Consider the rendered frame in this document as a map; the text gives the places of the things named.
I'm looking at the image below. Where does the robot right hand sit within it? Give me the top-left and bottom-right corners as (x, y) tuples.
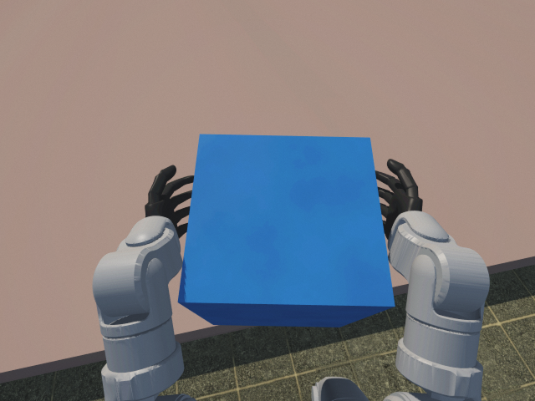
(375, 159), (423, 240)

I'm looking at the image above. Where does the carton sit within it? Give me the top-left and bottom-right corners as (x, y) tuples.
(178, 134), (395, 327)

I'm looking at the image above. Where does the robot right forearm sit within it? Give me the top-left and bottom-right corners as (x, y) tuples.
(388, 211), (490, 401)

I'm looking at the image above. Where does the robot left forearm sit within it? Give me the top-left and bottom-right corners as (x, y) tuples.
(92, 216), (184, 401)

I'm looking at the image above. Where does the robot left hand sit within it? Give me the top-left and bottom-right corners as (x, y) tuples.
(145, 165), (194, 239)

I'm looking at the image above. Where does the robot right thigh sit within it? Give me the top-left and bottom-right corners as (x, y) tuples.
(311, 377), (369, 401)

